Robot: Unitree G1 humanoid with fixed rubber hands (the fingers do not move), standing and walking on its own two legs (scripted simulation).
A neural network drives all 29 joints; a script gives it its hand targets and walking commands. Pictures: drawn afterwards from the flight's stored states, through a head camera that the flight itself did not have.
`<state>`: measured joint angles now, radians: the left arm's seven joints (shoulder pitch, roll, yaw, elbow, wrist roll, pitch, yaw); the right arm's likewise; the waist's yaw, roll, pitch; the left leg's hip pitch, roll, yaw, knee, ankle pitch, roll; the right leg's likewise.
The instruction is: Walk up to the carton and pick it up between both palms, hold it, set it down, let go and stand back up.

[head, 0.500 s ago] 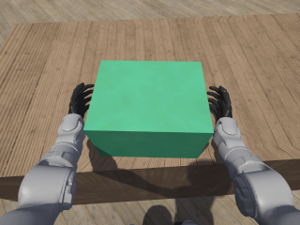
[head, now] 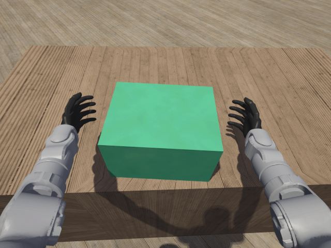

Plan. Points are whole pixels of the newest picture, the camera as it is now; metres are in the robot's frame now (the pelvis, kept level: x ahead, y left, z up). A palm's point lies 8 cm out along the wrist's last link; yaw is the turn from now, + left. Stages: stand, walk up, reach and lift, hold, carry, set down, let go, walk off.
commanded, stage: set down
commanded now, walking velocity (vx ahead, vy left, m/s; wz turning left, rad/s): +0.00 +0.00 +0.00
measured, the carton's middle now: (162, 131) +0.43 +0.02 +0.01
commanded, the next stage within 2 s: let go in 1.88 s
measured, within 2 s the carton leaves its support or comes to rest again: neither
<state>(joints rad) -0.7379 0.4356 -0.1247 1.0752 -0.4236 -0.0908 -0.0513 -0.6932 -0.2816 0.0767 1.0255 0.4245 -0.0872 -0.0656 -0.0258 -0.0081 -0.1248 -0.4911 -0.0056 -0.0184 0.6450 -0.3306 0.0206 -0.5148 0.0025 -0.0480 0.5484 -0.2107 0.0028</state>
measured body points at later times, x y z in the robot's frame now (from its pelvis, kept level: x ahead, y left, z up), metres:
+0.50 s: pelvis +0.01 +0.00 +0.02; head +0.02 +0.01 +0.47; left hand +0.38 +0.24 +0.07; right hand +0.35 -0.21 +0.06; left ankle -0.01 +0.10 -0.73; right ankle +0.03 -0.13 -0.73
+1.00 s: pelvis +0.01 +0.00 +0.02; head +0.00 +0.02 +0.47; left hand +0.29 +0.25 +0.03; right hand +0.29 -0.20 +0.04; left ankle -0.01 +0.10 -0.73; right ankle +0.03 -0.13 -0.73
